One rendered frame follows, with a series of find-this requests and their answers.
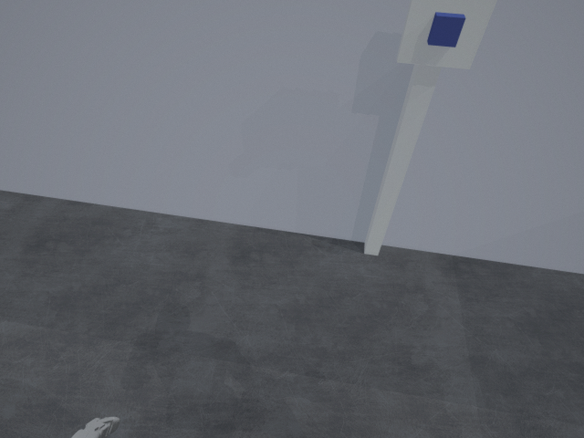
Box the button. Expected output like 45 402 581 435
427 12 465 47

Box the panel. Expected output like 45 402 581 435
364 0 497 256

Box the left robot hand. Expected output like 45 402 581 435
71 417 120 438

